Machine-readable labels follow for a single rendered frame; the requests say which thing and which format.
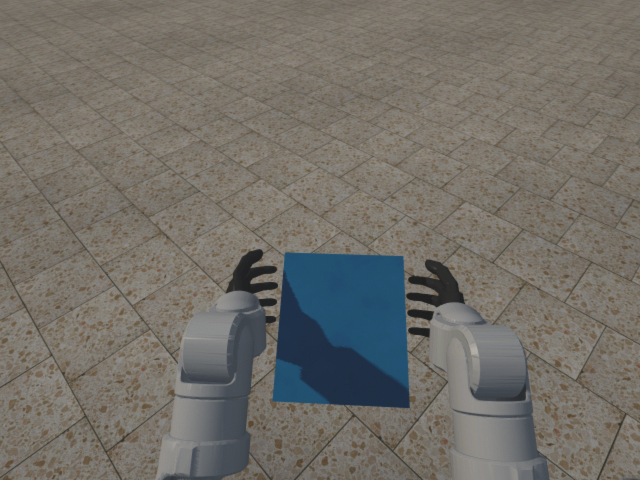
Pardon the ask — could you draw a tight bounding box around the right robot forearm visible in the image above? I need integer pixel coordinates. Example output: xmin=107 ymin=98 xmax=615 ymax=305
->
xmin=428 ymin=302 xmax=550 ymax=480

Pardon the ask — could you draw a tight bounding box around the carton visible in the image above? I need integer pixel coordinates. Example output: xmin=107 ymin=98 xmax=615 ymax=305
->
xmin=273 ymin=252 xmax=410 ymax=408

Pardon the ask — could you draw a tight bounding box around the right robot hand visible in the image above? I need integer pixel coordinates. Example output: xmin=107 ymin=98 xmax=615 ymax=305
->
xmin=406 ymin=260 xmax=465 ymax=338

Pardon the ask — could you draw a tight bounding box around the left robot forearm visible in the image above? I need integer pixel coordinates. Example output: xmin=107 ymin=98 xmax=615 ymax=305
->
xmin=155 ymin=291 xmax=266 ymax=480

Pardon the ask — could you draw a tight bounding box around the left robot hand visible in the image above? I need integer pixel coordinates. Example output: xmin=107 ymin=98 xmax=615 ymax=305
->
xmin=226 ymin=249 xmax=278 ymax=323

